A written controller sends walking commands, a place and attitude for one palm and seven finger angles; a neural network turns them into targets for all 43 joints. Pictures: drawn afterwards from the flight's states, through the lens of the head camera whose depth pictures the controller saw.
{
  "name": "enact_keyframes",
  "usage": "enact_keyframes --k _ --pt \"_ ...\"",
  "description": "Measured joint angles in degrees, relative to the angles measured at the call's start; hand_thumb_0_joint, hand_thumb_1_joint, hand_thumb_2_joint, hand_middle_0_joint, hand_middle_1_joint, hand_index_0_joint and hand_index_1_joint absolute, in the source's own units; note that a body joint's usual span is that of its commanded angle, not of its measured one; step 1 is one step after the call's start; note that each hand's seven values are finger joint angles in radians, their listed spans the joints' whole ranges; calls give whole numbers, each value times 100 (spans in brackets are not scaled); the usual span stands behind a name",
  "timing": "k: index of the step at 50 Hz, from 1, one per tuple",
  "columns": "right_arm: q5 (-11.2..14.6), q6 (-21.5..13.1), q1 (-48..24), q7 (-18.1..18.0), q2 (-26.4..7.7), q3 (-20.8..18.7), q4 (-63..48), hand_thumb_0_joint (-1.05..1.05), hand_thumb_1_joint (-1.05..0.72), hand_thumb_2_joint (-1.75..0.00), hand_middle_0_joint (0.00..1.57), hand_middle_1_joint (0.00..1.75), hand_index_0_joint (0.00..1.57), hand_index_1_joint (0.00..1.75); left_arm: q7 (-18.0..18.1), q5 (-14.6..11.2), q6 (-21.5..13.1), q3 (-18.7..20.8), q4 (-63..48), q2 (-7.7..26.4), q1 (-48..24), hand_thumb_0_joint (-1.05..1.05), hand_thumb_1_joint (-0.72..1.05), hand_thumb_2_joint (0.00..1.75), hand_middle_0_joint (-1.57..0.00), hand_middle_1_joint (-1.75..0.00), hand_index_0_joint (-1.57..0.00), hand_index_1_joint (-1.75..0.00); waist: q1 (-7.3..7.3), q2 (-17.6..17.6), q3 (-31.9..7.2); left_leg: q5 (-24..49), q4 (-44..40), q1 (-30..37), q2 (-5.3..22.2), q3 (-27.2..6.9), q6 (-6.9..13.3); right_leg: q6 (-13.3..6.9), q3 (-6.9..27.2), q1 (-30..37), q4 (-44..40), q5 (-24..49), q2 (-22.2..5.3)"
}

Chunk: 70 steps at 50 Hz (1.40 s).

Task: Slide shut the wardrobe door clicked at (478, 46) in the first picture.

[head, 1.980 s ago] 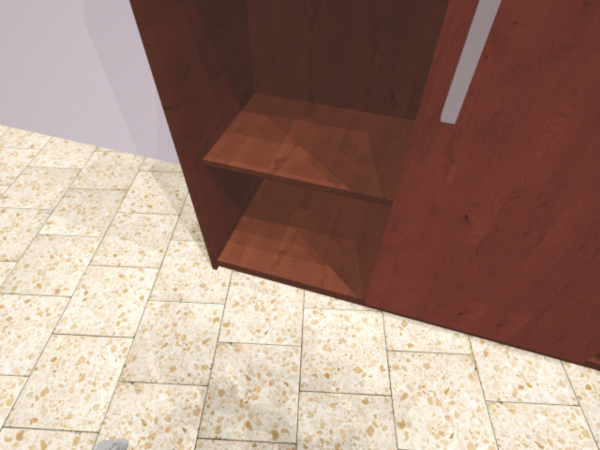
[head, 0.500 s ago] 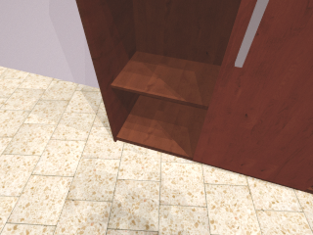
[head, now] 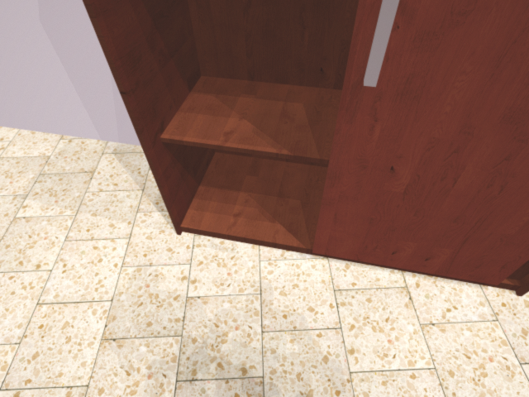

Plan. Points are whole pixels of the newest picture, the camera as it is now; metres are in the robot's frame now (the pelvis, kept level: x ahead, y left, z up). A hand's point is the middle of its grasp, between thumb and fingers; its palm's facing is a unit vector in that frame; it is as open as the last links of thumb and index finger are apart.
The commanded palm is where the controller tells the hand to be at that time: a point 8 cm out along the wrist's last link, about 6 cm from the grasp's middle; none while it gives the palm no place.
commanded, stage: turn to face it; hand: right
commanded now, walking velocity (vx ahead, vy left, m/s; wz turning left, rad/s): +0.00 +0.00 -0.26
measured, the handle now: (384, 20) +0.74 -0.19 +0.22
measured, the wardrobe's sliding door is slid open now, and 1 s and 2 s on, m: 0.61 0.61 0.61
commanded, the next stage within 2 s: take the last steps up to it in 0.14 s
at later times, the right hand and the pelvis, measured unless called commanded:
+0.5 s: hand out of the picture -0.07 -0.18 -0.17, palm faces +0.22 +0.96 -0.17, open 7.4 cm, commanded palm none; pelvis -0.01 -0.01 +0.00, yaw -9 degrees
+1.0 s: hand (391, 377) +0.20 -0.21 -0.17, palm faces +0.11 +0.97 -0.20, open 7.3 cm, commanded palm none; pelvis +0.12 -0.01 -0.01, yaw -7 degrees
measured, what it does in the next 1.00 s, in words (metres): walks ahead: right foot, then left foot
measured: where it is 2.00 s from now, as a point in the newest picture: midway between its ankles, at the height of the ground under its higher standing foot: outside the picture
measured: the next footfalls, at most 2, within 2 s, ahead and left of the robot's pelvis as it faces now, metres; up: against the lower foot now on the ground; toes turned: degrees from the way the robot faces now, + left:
right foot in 0.50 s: -0.01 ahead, -0.13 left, +0.00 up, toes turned -15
left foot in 0.96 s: +0.26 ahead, +0.10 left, +0.00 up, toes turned +1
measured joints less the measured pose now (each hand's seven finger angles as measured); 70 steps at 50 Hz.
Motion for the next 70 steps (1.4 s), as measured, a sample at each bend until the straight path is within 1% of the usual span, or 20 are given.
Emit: enact_keyframes --k 6,9,11,14,18,21,25,26,29,33,38,44,48,49,52,54,58,63,66,70 --pt "22 -20 73 -43 47 -88 -47 1 -91 -90 20 30 20 30 82 9 -30 47 -102 -178 138 0 91 90 -20 -30 -20 -30 4 -27 35 -829 717 -210 -222 -265 50 -17 185 -49 -311 305 84" --pt "27 -116 186 -50 95 -90 -107 1 -91 -90 20 30 20 30 97 -22 -16 98 -119 -117 207 0 91 90 -20 -30 -20 -30 -7 -121 -36 -211 -126 150 -271 -267 40 62 307 -151 -292 374 134" --pt "-5 -168 249 -68 172 -88 -98 1 -91 -90 20 30 20 30 91 -46 21 158 -113 -25 206 0 91 90 -20 -30 -20 -30 -7 -279 -37 51 -204 192 -328 -158 160 91 343 -291 40 82 86" --pt "-40 -198 371 -69 230 -85 -106 1 -91 -90 20 30 20 30 76 -18 126 265 -94 56 210 0 91 90 -20 -30 -20 -30 -5 -277 -78 -34 -236 289 -225 -5 252 132 -12 -660 1306 -729 11" --pt "-89 -268 581 -21 290 -76 -24 1 -91 -90 20 30 20 30 13 22 110 325 -48 139 238 0 91 90 -20 -30 -20 -30 -25 -228 -166 51 -494 503 -117 147 220 163 -433 -714 2057 -780 -285" --pt "-121 -322 783 25 299 -79 61 1 -91 -90 20 30 20 30 -37 46 55 316 -39 127 283 0 91 90 -20 -30 -19 -30 -95 -118 -277 77 -615 558 -29 203 185 137 -697 -429 1515 -868 -483" --pt "-88 -319 1071 87 301 -98 233 1 -91 -90 20 30 20 30 -35 43 -148 252 -69 76 351 0 91 90 -20 -30 -19 -30 -156 -54 -370 -88 -405 465 19 253 68 82 -911 288 13 -584 -599" --pt "-70 -292 1126 103 292 -111 285 1 -91 -90 20 30 20 30 -10 48 -224 241 -56 41 353 0 91 90 -20 -30 -19 -30 -141 -19 -360 -256 -170 372 42 231 73 49 -932 341 -142 -286 -582" --pt "-99 -135 1208 139 249 -154 473 1 -91 -90 20 30 20 30 48 79 -376 182 -33 -155 453 0 91 90 -20 -30 -19 -30 -120 140 -338 -937 1295 -220 16 45 173 -53 -1100 480 -105 -369 -527" --pt "-122 -122 1040 240 216 -212 521 1 -91 -90 20 30 20 30 129 56 -495 99 105 -382 817 0 91 90 -20 -30 -20 -30 -15 162 -292 -359 2499 -1037 60 41 157 -65 -1137 946 -802 -186 -470" --pt "-96 -173 638 271 267 -244 337 1 -91 -90 20 30 20 30 164 35 -522 86 429 -550 1219 0 90 90 -20 -30 -20 -30 27 86 -160 274 2094 -1528 244 40 53 -62 -1181 1439 -1420 -65 -419" --pt "-72 -178 27 260 259 -320 200 1 -93 -90 20 30 20 30 167 98 -500 157 684 -602 1508 0 90 90 -20 -30 -20 -30 264 -39 49 424 863 -1437 270 146 124 90 -1247 1815 -1465 -384 -485" --pt "-79 -383 -266 275 205 -330 45 1 -93 -90 20 30 20 30 148 88 -453 190 809 -567 1682 0 90 90 -20 -30 -20 -30 357 -148 115 548 -71 -812 68 307 334 258 -1199 1750 -651 -1029 -706" --pt "-87 -492 -331 250 194 -346 6 1 -92 -90 20 30 20 30 130 53 -425 187 839 -565 1675 0 90 90 -20 -30 -20 -30 322 -144 139 880 -10 -815 58 334 361 204 -1161 1455 112 -1208 -780" --pt "-36 -638 -373 166 296 -311 -37 1 -92 -90 20 30 20 30 96 -3 -284 227 830 -428 1386 1 90 90 -20 -30 -20 -30 228 -271 216 494 275 -655 -67 455 329 16 -743 312 2642 -1336 -824" --pt "-48 -602 -255 99 379 -275 4 0 -92 -90 20 30 20 30 82 24 -226 273 698 -313 1124 1 90 90 -20 -30 -20 -30 207 -301 135 405 33 -400 -143 493 303 -2 -727 -301 3244 -1083 -875" --pt "-79 -512 33 -10 365 -284 160 0 -95 -90 20 30 20 30 70 51 -245 305 257 -198 608 1 91 90 -20 -30 -19 -30 220 -226 -76 453 -452 6 -215 521 254 93 -891 -882 2353 -763 -975" --pt "-65 -366 374 80 294 -231 306 0 -94 -90 20 30 20 30 33 69 -442 256 -144 -164 276 0 91 90 -19 -30 -19 -30 125 -157 -231 -11 -166 239 -244 503 151 153 -1099 -467 422 -134 -884" --pt "-44 -224 477 85 240 -238 376 0 -93 -90 20 30 20 30 102 107 -512 167 -174 -295 220 0 91 90 -19 -30 -19 -30 71 84 -271 -909 882 -77 -173 191 219 -156 -1239 -330 513 -157 -720" --pt "-15 -155 351 32 283 -191 397 1 -92 -90 20 30 20 30 307 55 -443 90 -56 -336 111 -1 94 90 -20 -30 -20 -30 -25 170 -104 -932 1570 -469 -121 -68 90 -229 -1325 140 -146 15 -542"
